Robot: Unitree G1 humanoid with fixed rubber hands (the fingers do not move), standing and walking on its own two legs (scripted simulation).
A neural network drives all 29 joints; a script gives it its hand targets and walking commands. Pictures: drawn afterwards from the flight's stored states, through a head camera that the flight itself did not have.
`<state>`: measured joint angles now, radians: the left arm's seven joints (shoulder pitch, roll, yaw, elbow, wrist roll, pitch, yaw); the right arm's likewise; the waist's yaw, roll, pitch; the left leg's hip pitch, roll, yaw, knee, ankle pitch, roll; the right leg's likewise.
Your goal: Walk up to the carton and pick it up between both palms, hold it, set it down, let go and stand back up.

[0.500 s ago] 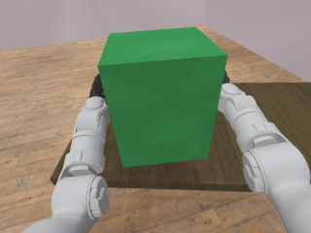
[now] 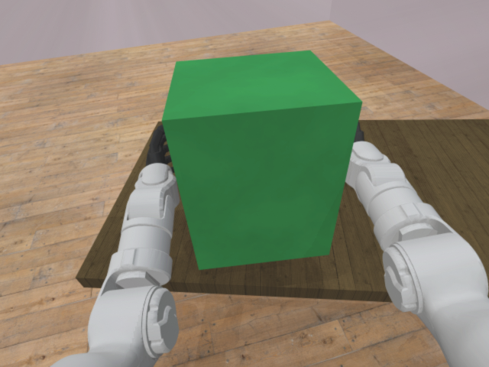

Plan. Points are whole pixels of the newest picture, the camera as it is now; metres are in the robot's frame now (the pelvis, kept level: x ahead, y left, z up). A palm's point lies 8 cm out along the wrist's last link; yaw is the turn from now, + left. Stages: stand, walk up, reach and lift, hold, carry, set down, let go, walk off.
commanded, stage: set down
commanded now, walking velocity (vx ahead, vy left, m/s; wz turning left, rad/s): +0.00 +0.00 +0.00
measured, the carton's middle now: (254, 160) +0.43 +0.03 +0.15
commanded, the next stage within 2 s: none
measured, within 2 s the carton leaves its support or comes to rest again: rests again in 1.56 s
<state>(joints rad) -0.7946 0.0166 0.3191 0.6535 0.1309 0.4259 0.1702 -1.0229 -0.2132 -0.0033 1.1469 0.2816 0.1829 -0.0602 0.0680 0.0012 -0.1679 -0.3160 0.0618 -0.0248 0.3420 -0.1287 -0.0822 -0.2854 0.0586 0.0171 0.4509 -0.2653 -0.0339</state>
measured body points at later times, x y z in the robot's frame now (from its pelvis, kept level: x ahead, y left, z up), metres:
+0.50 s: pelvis +0.01 -0.01 +0.00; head +0.02 -0.02 +0.45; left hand +0.41 +0.18 +0.13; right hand +0.47 -0.14 +0.14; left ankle +0.02 +0.17 -0.74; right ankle -0.03 -0.08 -0.74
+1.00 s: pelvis +0.02 -0.01 +0.00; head +0.05 -0.02 +0.45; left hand +0.42 +0.18 +0.10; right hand +0.48 -0.14 +0.10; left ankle +0.02 +0.17 -0.74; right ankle -0.03 -0.08 -0.74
